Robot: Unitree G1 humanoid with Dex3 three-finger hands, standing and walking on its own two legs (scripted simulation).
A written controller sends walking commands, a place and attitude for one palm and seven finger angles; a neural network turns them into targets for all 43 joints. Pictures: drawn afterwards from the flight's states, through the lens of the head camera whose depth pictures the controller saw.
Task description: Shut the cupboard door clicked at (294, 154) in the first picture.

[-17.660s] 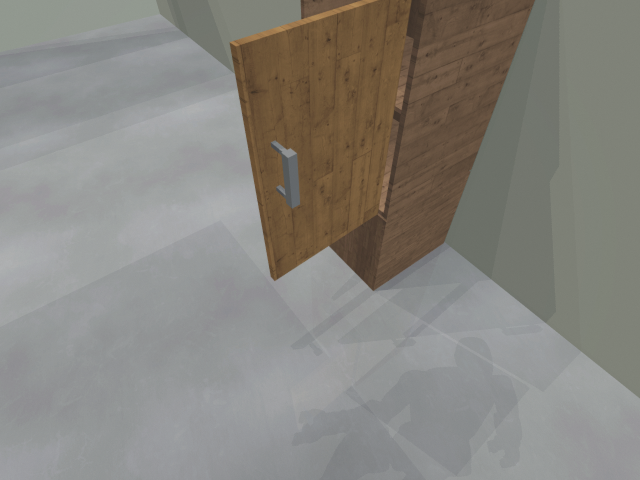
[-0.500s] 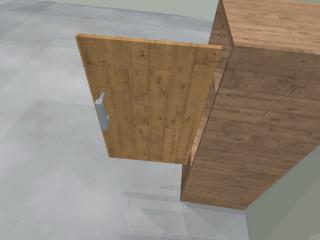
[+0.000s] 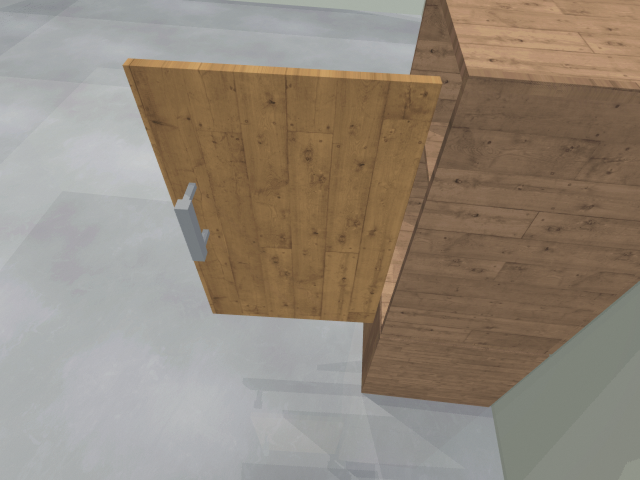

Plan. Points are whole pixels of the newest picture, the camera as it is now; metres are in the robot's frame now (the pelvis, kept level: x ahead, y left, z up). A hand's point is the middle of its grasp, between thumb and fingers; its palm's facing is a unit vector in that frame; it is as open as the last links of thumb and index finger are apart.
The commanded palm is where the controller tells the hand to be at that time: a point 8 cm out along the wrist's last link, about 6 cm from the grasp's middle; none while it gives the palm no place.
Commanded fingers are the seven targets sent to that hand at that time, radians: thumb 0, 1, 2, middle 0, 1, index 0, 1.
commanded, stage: come to a stop and stand still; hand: left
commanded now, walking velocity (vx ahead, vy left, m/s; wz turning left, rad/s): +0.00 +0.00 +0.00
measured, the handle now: (195, 223) +0.47 +0.23 +0.01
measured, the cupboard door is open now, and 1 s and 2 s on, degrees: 93 93 93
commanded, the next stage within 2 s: look again from close up in 1.26 s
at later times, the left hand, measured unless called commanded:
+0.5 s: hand out of the picture -0.02 +0.13 -0.16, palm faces -0.02 -0.97 -0.23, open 7.3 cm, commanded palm none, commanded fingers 0.00 0.90 0.90 -0.20 -0.30 -0.20 -0.30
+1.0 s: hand out of the picture +0.00 +0.11 -0.17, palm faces +0.00 -0.98 -0.20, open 7.3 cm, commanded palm none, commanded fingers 0.00 0.90 0.90 -0.20 -0.30 -0.20 -0.30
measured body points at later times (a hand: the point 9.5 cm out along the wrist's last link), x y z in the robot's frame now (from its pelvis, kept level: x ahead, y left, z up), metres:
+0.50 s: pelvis -0.04 -0.05 +0.00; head -0.03 -0.07 +0.45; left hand -0.02 +0.18 -0.14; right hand -0.06 -0.29 -0.16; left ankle -0.02 +0.04 -0.74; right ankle -0.01 -0.14 -0.74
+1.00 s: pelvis +0.00 -0.07 +0.01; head +0.01 -0.07 +0.46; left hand +0.00 +0.16 -0.15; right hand +0.00 -0.28 -0.16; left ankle -0.02 +0.04 -0.74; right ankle -0.01 -0.14 -0.74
